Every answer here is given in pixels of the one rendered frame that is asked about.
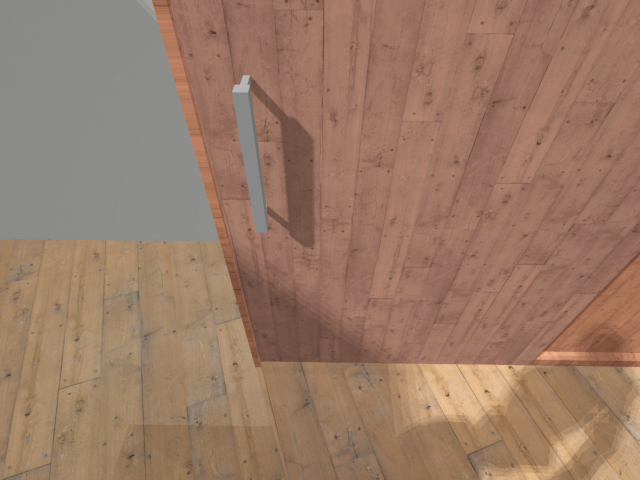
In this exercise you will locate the wardrobe door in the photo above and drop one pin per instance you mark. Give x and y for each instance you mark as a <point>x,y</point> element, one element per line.
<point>611,321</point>
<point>446,181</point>

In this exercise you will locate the handle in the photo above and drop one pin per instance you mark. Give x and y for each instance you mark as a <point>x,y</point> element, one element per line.
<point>248,137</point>

